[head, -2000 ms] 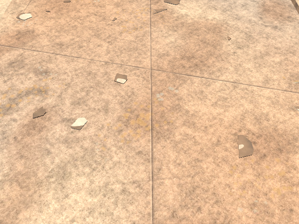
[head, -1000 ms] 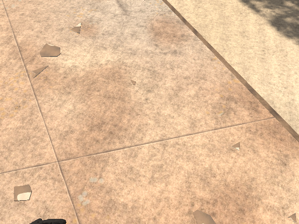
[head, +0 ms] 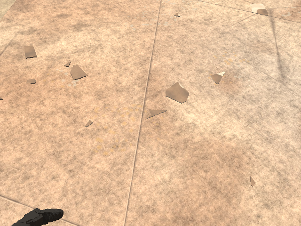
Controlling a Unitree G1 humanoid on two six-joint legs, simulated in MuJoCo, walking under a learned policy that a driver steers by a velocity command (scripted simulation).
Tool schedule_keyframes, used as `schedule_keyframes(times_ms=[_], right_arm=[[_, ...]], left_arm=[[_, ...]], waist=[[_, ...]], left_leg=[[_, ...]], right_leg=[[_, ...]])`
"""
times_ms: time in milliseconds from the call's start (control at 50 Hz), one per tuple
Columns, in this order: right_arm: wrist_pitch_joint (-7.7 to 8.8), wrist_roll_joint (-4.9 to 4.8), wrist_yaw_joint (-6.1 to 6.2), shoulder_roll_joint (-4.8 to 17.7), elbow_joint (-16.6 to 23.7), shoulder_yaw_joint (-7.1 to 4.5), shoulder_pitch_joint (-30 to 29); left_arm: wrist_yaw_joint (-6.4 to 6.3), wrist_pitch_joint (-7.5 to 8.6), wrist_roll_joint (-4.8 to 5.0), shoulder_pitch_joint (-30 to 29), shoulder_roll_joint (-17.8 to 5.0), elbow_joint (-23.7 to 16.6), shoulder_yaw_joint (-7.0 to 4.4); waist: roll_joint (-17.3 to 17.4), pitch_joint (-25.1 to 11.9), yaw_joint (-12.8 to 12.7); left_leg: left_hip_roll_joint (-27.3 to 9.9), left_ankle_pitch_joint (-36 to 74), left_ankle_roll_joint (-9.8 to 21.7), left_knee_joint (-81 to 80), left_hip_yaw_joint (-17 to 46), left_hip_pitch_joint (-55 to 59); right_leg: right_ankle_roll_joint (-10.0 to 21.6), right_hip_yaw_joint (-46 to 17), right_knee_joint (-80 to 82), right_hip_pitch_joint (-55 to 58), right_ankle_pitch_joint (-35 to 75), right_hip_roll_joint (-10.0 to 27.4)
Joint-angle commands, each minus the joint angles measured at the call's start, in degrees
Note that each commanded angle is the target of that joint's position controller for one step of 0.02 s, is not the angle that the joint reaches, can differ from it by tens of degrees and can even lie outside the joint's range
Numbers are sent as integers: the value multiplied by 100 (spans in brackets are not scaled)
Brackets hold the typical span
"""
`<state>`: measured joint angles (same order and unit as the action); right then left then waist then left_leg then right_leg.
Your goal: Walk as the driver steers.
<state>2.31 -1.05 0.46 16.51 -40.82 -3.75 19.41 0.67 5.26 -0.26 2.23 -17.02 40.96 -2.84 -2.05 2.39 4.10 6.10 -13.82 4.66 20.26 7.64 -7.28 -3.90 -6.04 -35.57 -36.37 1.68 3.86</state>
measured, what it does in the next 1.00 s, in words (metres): walks ahead: right foot, then left foot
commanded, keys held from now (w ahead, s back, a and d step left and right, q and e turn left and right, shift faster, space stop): w+q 0.08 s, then q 0.02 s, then no key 0.10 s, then e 0.80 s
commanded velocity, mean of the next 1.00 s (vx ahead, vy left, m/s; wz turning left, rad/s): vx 0.16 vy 0.00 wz -0.14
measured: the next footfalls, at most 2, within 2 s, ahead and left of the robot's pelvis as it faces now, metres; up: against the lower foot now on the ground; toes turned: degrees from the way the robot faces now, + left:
right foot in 0.12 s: +0.26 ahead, -0.14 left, +0.00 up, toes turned +8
left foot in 0.52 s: +0.28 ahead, +0.09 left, +0.00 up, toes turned -2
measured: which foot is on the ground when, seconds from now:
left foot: down 0.00-0.14, up 0.16-0.50, down 0.52-0.86, up 0.88-1.00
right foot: up 0.00-0.10, down 0.12-0.52, up 0.54-0.84, down 0.86-1.00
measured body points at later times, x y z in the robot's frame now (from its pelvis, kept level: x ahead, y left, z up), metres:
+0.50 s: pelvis +0.20 -0.04 -0.01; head +0.23 -0.04 +0.44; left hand +0.26 +0.24 -0.13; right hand +0.41 -0.28 -0.10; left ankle +0.24 +0.09 -0.74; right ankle +0.23 -0.15 -0.75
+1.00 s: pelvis +0.22 -0.08 -0.01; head +0.26 -0.12 +0.44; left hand +0.43 +0.17 -0.09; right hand +0.30 -0.40 -0.12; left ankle +0.24 +0.08 -0.67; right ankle +0.22 -0.17 -0.75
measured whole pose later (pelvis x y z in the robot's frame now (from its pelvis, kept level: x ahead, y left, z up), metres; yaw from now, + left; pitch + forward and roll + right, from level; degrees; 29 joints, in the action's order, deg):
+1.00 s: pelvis +0.22 -0.08 -0.01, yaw -14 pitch +2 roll +2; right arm -1.3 0.4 2.9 18.6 -42.0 -5.2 7.4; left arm 0.5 -1.2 0.0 9.8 -17.5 40.5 -3.6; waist 2.1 3.8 -0.4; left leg -1.4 -27.9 -3.5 61.2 1.4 -28.2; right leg 3.2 -1.6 -29.6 -17.4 -13.6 -2.1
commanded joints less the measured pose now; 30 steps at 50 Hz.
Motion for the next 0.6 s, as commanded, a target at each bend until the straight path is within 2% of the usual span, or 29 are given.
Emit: schedule_keyframes(times_ms=[20, 80, 100, 120, 140, 160, 180, 200, 220, 240, 280, 300, 340, 400, 440, 480, 500, 520, 540, 560, 580, 600], right_arm=[[36, -48, 60, 989, 244, -289, 125], [-16, -34, 89, 955, 223, -301, 103], [-49, -26, 93, 904, 255, -291, -5], [-62, 4, 92, 698, 299, -221, -60], [-64, 115, 104, 397, 436, -105, 29], [-37, -24, 110, 90, 482, -14, 1035], [-45, -37, 135, 698, 306, -105, 1109], [-95, -30, 144, 967, 337, -188, 489], [-144, 39, 173, 922, 372, -177, 108], [-170, 121, 177, 817, 450, -165, -146], [-224, 138, 141, 464, 473, -83, -100], [-228, 151, 144, 308, 470, -29, -109], [-217, 176, 162, 205, 474, 28, -247], [-289, 105, 188, 458, 481, -38, -517], [-344, 107, 197, 525, 565, -65, -810], [-321, 137, 186, 495, 604, -83, -904], [-284, 160, 192, 562, 623, -112, -872], [-257, 224, 225, 811, 655, -173, -713], [-290, 281, 261, 1188, 684, -268, -760], [-300, 308, 224, 1071, 600, -274, -658], [-260, 293, 219, 855, 657, -213, -719], [-218, 264, 217, 710, 674, -159, -886]], left_arm=[[68, 137, 67, -591, -477, -510, -101], [103, 210, 82, -358, -684, -479, -192], [77, 235, 48, -23, -750, -390, -244], [39, 266, -51, 482, -898, -279, -319], [8, 280, -185, 1170, -1218, -249, -382], [34, 179, -231, 1473, -1545, -66, -460], [85, 138, -24, 1452, -1018, -124, -352], [76, 96, -3, 1186, -671, -206, -241], [93, 54, -62, 922, -510, -192, -155], [112, 31, -69, 716, -357, -135, -82], [137, 27, -83, 469, -248, 5, -4], [139, 11, -61, 390, -334, 57, -20], [101, -59, -11, 368, -638, 137, -111], [57, -214, 100, 500, -1021, 199, -238], [27, -320, 162, 486, -1072, 207, -262], [-25, -413, 225, 385, -984, 199, -243], [-57, -441, 242, 423, -868, 207, -211], [-73, -438, 181, 505, -674, 179, -151], [-77, -418, 121, 747, -389, 118, -87], [-91, -414, 142, 784, -449, 78, -86], [-93, -444, 140, 802, -772, 103, -208], [-99, -506, 160, 939, -903, 192, -301]], waist=[[687, -125, 10], [903, -176, -174], [974, -236, -377], [899, -612, -633], [272, -1502, -839], [-1684, -2177, -397], [-1118, -2039, -518], [-598, -1408, -674], [-184, -1080, -631], [-117, -776, -534], [-397, -665, -222], [-511, -691, -180], [-575, -924, -208], [-541, -1011, -349], [-521, -797, -400], [-514, -582, -298], [-444, -546, -239], [-135, -701, -224], [911, -751, -462], [1647, -778, -352], [1537, -727, -241], [1207, -690, -349]], left_leg=[[-1296, 659, 744, -398, 1133, -448], [-1459, 759, 623, 117, 1605, -51], [-1315, 1150, 497, 474, 1617, -44], [-978, 1688, 264, 1244, 1333, -89], [-603, 878, -12, 2783, 884, -670], [230, -2286, -455, 4593, 278, -2631], [-160, -2333, -581, 5345, 533, -3117], [-300, -1935, -661, 5571, 461, -3226], [-444, -1651, -720, 5403, 282, -3019], [-593, -1496, -755, 5034, 226, -2845], [-844, -1295, -789, 3955, -53, -2061], [-803, -1244, -854, 3376, -243, -1779], [-718, -839, -924, 2442, -399, -1225], [-549, -151, -886, 1807, -452, -901], [-494, -61, -782, 1455, -414, -819], [-441, 312, -622, 712, -435, -483], [-573, 657, -488, 282, -343, -146], [-1185, 1117, -246, 230, 51, 369], [-2007, 1827, 273, 165, 785, 714], [-2683, 2250, 896, -107, 1486, 509], [-2877, 2733, 1179, -153, 1589, 534], [-2696, 2995, 1077, -59, 1227, 475]], right_leg=[[44, 143, 544, 806, 309, -315], [257, 77, 765, 1131, -384, -338], [383, 187, 997, 1555, -442, -393], [572, 204, 1159, 2355, -133, -231], [931, -639, 867, 3781, 746, 742], [2032, -3034, 1107, 5505, 1054, 2001], [2021, -3483, 1318, 5330, 381, 2057], [1830, -2542, 1328, 4712, 663, 1789], [1705, -1840, 1352, 4059, 1295, 1477], [1695, -1385, 1398, 3479, 1951, 1251], [1602, -771, 1561, 2755, 2608, 820], [1641, -585, 1586, 2602, 2986, 705], [1697, -503, 1558, 2546, 3253, 648], [1699, -741, 1606, 2584, 2145, 713], [1633, -996, 1647, 2406, 865, 679], [1465, -1198, 1535, 2130, -89, 526], [1272, -1262, 1386, 1932, -477, 376], [1014, -1168, 974, 1578, -1024, 198], [679, -426, 216, 849, -2272, -438], [425, 329, -696, 636, -3237, -747], [217, 289, -1955, 370, -3835, -589], [106, 189, -2642, 252, -3749, -502]])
